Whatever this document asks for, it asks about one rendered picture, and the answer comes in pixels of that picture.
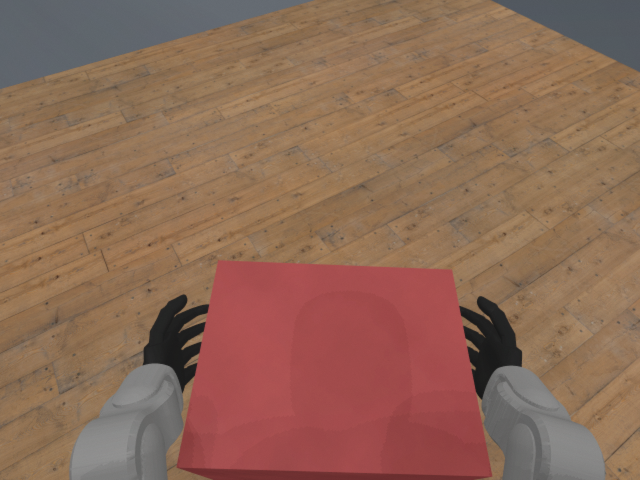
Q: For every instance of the right robot hand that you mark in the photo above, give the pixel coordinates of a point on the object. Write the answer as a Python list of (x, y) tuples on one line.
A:
[(498, 349)]

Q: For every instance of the left robot hand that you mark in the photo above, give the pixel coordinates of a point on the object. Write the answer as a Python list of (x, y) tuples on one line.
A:
[(165, 341)]

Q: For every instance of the robot left forearm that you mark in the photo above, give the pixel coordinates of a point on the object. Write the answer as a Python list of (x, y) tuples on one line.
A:
[(134, 431)]

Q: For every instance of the robot right forearm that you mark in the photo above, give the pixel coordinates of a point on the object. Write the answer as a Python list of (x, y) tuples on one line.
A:
[(535, 431)]

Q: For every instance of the carton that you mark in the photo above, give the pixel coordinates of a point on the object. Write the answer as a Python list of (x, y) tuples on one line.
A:
[(333, 372)]

